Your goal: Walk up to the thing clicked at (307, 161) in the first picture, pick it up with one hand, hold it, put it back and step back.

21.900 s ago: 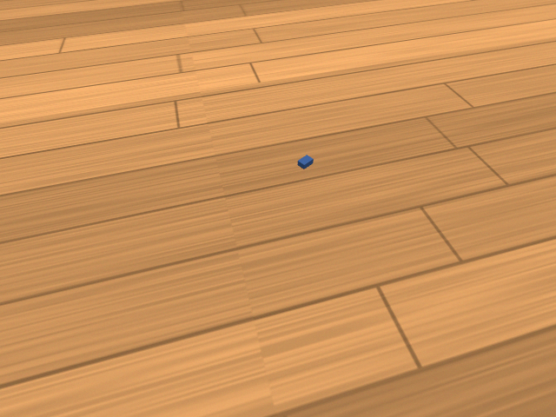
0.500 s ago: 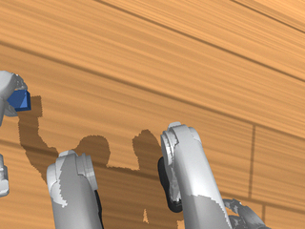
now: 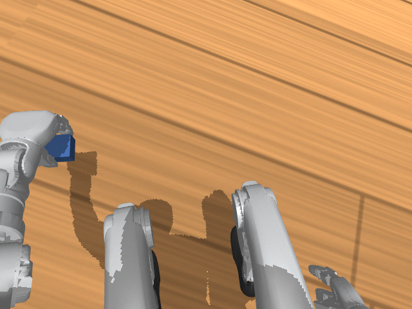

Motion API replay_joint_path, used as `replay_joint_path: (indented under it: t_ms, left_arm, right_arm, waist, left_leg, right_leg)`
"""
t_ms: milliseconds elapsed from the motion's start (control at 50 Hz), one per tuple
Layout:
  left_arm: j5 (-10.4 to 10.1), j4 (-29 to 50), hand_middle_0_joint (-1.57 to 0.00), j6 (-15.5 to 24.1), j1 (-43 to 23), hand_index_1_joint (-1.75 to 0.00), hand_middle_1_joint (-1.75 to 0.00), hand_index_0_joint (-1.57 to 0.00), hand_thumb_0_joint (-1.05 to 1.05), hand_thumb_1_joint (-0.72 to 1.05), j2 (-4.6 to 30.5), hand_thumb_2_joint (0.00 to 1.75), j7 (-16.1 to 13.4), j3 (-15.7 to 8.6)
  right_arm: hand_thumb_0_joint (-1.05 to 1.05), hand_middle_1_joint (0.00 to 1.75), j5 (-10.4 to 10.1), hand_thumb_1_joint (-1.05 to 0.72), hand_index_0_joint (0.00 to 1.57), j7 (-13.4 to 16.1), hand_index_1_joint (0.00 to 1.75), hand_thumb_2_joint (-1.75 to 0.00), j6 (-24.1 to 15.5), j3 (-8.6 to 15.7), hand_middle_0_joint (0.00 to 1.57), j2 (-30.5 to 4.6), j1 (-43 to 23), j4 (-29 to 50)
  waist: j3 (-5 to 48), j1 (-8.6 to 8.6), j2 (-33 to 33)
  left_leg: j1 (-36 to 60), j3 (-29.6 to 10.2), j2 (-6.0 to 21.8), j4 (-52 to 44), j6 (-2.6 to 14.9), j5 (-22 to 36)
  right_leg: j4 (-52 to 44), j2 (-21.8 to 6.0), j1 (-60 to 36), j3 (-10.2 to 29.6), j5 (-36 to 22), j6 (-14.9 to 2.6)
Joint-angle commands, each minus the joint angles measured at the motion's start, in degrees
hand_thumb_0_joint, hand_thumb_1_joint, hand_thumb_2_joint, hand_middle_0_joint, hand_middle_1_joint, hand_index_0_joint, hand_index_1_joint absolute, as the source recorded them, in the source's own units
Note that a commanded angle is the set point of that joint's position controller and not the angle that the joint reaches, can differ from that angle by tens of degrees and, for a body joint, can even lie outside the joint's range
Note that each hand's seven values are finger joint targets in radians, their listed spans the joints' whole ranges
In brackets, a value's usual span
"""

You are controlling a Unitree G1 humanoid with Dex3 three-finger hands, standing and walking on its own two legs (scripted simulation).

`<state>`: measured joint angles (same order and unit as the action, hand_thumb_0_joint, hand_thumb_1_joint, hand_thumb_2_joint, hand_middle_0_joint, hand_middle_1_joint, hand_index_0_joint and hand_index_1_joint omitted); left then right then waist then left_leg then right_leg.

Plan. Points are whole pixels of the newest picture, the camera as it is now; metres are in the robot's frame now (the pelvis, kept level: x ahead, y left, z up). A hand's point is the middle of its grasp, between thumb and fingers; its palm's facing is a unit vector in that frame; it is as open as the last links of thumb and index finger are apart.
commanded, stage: lift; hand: left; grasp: from above
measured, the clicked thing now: (54, 148) +0.46 +0.29 -0.15
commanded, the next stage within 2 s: hold in 1.22 s
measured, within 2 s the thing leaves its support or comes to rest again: neither
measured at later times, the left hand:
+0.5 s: hand out of the picture +0.37 +0.26 +0.09, palm faces -0.43 -0.07 -0.90, open 7.8 cm
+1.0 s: hand out of the picture +0.36 +0.22 +0.23, palm faces -0.44 -0.07 -0.90, open 7.8 cm
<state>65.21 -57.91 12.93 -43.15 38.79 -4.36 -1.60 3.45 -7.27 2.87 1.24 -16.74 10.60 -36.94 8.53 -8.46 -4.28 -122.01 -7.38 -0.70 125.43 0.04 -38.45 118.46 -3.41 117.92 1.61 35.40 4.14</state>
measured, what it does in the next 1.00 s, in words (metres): rises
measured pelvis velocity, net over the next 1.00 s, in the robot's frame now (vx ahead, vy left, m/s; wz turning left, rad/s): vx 0.05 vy -0.03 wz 0.06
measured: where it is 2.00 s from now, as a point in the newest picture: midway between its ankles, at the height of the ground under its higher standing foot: (200, 286)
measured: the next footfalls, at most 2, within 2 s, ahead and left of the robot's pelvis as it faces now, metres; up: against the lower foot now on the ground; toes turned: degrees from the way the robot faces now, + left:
none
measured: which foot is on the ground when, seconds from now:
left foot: down 0.00-1.00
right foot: down 0.00-1.00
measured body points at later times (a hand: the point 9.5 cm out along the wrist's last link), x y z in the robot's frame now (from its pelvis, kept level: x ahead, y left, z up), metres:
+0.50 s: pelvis +0.01 -0.01 +0.16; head +0.14 +0.01 +0.59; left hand +0.39 +0.26 +0.14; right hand +0.16 -0.27 +0.04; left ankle +0.08 +0.12 -0.37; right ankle +0.11 -0.17 -0.37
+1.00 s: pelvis +0.05 -0.03 +0.29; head +0.11 -0.03 +0.73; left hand +0.38 +0.22 +0.28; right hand +0.17 -0.29 +0.17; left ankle +0.08 +0.12 -0.37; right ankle +0.11 -0.17 -0.37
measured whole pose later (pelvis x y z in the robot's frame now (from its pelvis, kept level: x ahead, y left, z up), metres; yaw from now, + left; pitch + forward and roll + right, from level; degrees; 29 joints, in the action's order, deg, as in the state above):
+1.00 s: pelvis +0.05 -0.03 +0.29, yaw +3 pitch +14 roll -1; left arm 58.1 -42.1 5.5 -17.6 25.3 -4.4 8.6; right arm -1.6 3.3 1.8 2.6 -14.4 12.8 -39.8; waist 6.9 -2.5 -2.7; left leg -50.1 -1.4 3.8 63.1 -2.3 -26.5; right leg 60.8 -2.6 50.8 0.6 23.6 2.8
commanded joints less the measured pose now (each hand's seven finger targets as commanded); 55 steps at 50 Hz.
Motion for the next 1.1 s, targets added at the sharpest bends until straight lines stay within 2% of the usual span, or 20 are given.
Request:
replay_joint_path:
  t_ms: [0,60,140,160,200,300,320,380,460,500,540,580,720,740,760,840,920,960,980,1080]
  left_arm:
    - [-3.2,16.8,-1.18,0.1,-14.4,-0.35,-0.37,-1.20,0.00,0.85,12.3,0.41,-0.2,-2.0]
    - [-4.0,20.2,-1.17,-0.5,-11.6,-0.36,-0.38,-1.19,0.00,0.84,13.6,0.42,-0.1,-3.5]
    - [-4.8,24.6,-1.16,-1.9,-8.7,-0.36,-0.38,-1.18,0.00,0.84,12.1,0.42,-0.5,-3.4]
    - [-5.3,27.1,-1.16,-2.2,-9.0,-0.35,-0.37,-1.18,0.00,0.82,10.6,0.41,-0.5,-2.2]
    - [-5.7,27.7,-1.14,-3.4,-6.8,-0.36,-0.38,-1.16,0.00,0.81,11.0,0.42,-0.7,-2.8]
    - [-6.7,30.7,-1.14,-5.8,-2.8,-0.35,-0.38,-1.17,0.00,0.83,8.4,0.41,0.5,-0.6]
    - [-7.2,31.0,-1.14,-6.4,-1.0,-0.34,-0.37,-1.16,0.00,0.81,6.4,0.40,0.8,0.8]
    - [-9.3,33.3,-1.15,-7.5,3.4,-0.32,-0.34,-1.17,0.00,0.82,5.0,0.39,2.2,1.7]
    - [-9.7,34.8,-1.17,-8.2,5.6,-0.28,-0.29,-1.18,0.00,0.82,6.8,0.39,2.6,0.2]
    - [-9.7,33.7,-1.18,-8.1,6.1,-0.26,-0.26,-1.19,0.00,0.82,4.2,0.37,2.8,2.2]
    - [-9.7,32.4,-1.15,-7.8,7.2,-0.24,-0.25,-1.16,0.00,0.77,5.1,0.35,2.5,1.1]
    - [-10.4,32.1,-1.16,-7.6,7.3,-0.22,-0.23,-1.17,0.00,0.78,3.0,0.32,2.4,2.4]
    - [-9.8,29.2,-1.18,-6.9,12.0,-0.20,-0.20,-1.18,0.00,0.79,1.8,0.31,1.5,2.6]
    - [-9.5,30.4,-1.17,-6.7,10.0,-0.20,-0.21,-1.18,0.00,0.79,1.3,0.29,1.3,3.3]
    - [-9.1,28.9,-1.16,-6.8,12.1,-0.18,-0.18,-1.16,0.00,0.76,1.4,0.27,0.8,2.7]
    - [-8.1,27.2,-1.14,-6.8,10.4,-0.21,-0.22,-1.15,0.00,0.75,-0.6,0.32,-1.2,4.3]
    - [-7.5,26.5,-1.14,-7.2,6.9,-0.24,-0.24,-1.14,0.00,0.75,0.5,0.36,-2.8,3.8]
    - [-7.4,24.8,-1.16,-7.7,7.3,-0.25,-0.25,-1.16,0.00,0.77,-1.2,0.37,-3.2,5.4]
    - [-7.2,24.1,-1.16,-7.9,7.2,-0.25,-0.25,-1.16,0.00,0.76,-0.2,0.38,-3.5,4.8]
    - [-7.4,21.8,-1.15,-9.3,10.4,-0.26,-0.26,-1.15,0.00,0.75,-2.0,0.39,-2.6,6.2]
  right_arm:
    - [0.00,0.30,-1.0,-0.92,0.20,1.8,0.30,-0.91,0.0,5.4,0.20,-12.5,8.3,4.0]
    - [0.00,0.30,-1.6,-0.92,0.20,2.8,0.30,-0.91,0.3,5.8,0.20,-12.3,7.1,4.2]
    - [0.00,0.30,-2.2,-0.91,0.20,4.0,0.30,-0.91,0.6,6.1,0.20,-11.3,5.9,5.0]
    - [0.00,0.30,-2.3,-0.91,0.20,4.3,0.30,-0.91,0.7,5.9,0.20,-11.1,5.6,5.1]
    - [0.00,0.30,-2.5,-0.91,0.20,5.0,0.30,-0.90,0.7,5.9,0.20,-10.8,5.0,4.8]
    - [0.00,0.30,-3.1,-0.91,0.20,6.4,0.30,-0.90,0.7,5.5,0.20,-9.7,3.4,5.2]
    - [0.00,0.30,-3.3,-0.91,0.20,6.6,0.30,-0.90,0.6,5.4,0.20,-9.3,3.3,5.3]
    - [0.00,0.30,-3.8,-0.91,0.20,7.6,0.30,-0.90,0.2,5.1,0.20,-8.9,2.2,5.2]
    - [0.00,0.30,-4.3,-0.91,0.20,8.7,0.30,-0.90,-0.1,4.5,0.20,-7.9,1.1,5.2]
    - [0.00,0.30,-4.5,-0.91,0.20,9.4,0.30,-0.90,-0.5,4.1,0.20,-7.1,1.0,4.8]
    - [0.00,0.30,-4.7,-0.91,0.20,10.0,0.30,-0.90,-0.9,3.8,0.20,-6.6,1.3,4.8]
    - [0.00,0.30,-4.7,-0.91,0.20,10.3,0.30,-0.90,-1.4,3.7,0.20,-6.3,1.3,4.8]
    - [0.00,0.30,-5.1,-0.91,0.20,11.0,0.30,-0.91,-2.6,3.6,0.20,-5.3,1.0,4.5]
    - [0.00,0.30,-5.1,-0.91,0.20,11.1,0.30,-0.90,-2.7,3.6,0.20,-5.1,1.4,4.5]
    - [0.00,0.30,-5.3,-0.91,0.20,11.2,0.30,-0.91,-2.8,3.5,0.20,-5.1,1.4,4.4]
    - [0.00,0.30,-5.1,-0.91,0.20,11.3,0.30,-0.90,-2.9,3.7,0.20,-4.9,2.5,3.7]
    - [0.00,0.30,-5.1,-0.91,0.20,11.2,0.30,-0.90,-3.0,4.1,0.20,-5.2,2.6,3.1]
    - [0.00,0.30,-5.3,-0.91,0.20,11.1,0.30,-0.90,-3.0,4.1,0.20,-5.1,2.4,3.3]
    - [0.00,0.30,-5.3,-0.91,0.20,11.0,0.30,-0.90,-3.0,4.0,0.20,-5.3,2.2,3.1]
    - [0.00,0.30,-5.6,-0.91,0.20,10.7,0.30,-0.90,-2.5,4.2,0.20,-5.1,2.1,3.1]
  waist:
    - [37.9,-0.41,-10.7]
    - [37.5,0.81,-11.1]
    - [37.3,1.23,-9.9]
    - [37.2,0.93,-10.2]
    - [36.9,1.59,-9.6]
    - [34.7,2.35,-8.6]
    - [33.8,2.33,-7.7]
    - [31.1,2.80,-6.4]
    - [28.2,3.76,-4.2]
    - [24.7,3.11,-2.9]
    - [22.7,3.65,-1.1]
    - [21.1,3.51,-0.4]
    - [18.1,5.53,1.6]
    - [18.8,4.91,1.0]
    - [18.3,5.67,1.9]
    - [17.2,5.15,2.9]
    - [16.2,5.68,2.1]
    - [14.9,5.48,2.9]
    - [14.1,5.88,3.0]
    - [13.3,6.75,3.3]
  left_leg:
    - [33.8,1.7,-0.5,-23.8,1.15,3.8]
    - [37.9,0.1,-0.3,-27.3,0.66,4.5]
    - [43.3,0.9,0.2,-31.3,0.56,5.0]
    - [43.9,1.5,0.3,-32.1,0.61,5.3]
    - [45.9,1.9,0.3,-34.0,0.70,5.9]
    - [52.1,1.7,1.1,-41.1,0.54,5.5]
    - [53.0,2.3,1.2,-42.0,0.60,5.7]
    - [56.3,2.2,1.6,-46.5,0.42,5.4]
    - [60.3,3.3,1.8,-50.6,0.42,7.0]
    - [61.6,3.5,2.0,-52.8,0.42,7.5]
    - [62.7,4.2,1.8,-55.0,0.70,7.3]
    - [64.6,4.6,1.8,-57.5,0.76,7.0]
    - [70.2,6.5,1.0,-64.0,0.72,10.2]
    - [71.7,6.9,0.9,-64.5,0.65,11.5]
    - [72.9,6.5,0.9,-65.7,0.50,12.0]
    - [77.3,7.6,0.6,-68.6,0.46,16.0]
    - [81.6,8.5,0.2,-72.2,0.39,16.9]
    - [83.4,8.4,0.2,-74.0,0.34,17.8]
    - [83.8,8.6,0.1,-75.0,0.36,17.4]
    - [88.4,8.3,0.2,-79.0,0.01,21.5]
  right_leg:
    - [-13.4,2.5,-20.6,-7.3,-6.9,-5.52]
    - [-14.8,2.4,-21.9,-7.1,-7.6,-5.43]
    - [-19.6,2.4,-26.0,-6.7,-7.9,-5.25]
    - [-20.9,2.4,-27.6,-6.6,-8.2,-5.20]
    - [-23.5,2.4,-30.4,-6.1,-8.5,-5.06]
    - [-29.4,2.8,-37.3,-6.1,-8.4,-4.87]
    - [-31.2,3.0,-39.2,-5.9,-8.5,-4.83]
    - [-35.1,3.1,-43.5,-5.7,-8.5,-4.61]
    - [-40.6,3.2,-49.8,-4.8,-9.2,-4.63]
    - [-43.2,3.3,-52.1,-4.5,-9.5,-4.58]
    - [-47.2,3.3,-56.4,-3.7,-8.8,-4.53]
    - [-50.3,3.3,-59.2,-3.2,-8.3,-4.51]
    - [-59.8,3.5,-69.8,-1.4,-8.7,-4.48]
    - [-61.2,3.7,-71.0,-1.1,-9.5,-4.51]
    - [-62.0,3.8,-72.1,-1.2,-9.7,-4.50]
    - [-65.6,4.1,-75.7,-1.2,-13.4,-4.25]
    - [-69.3,3.9,-78.8,-1.1,-14.8,-4.00]
    - [-70.9,4.0,-79.9,-1.2,-15.7,-3.87]
    - [-71.7,3.9,-80.9,-1.3,-15.2,-3.85]
    - [-74.1,4.2,-85.1,-1.9,-19.3,-3.83]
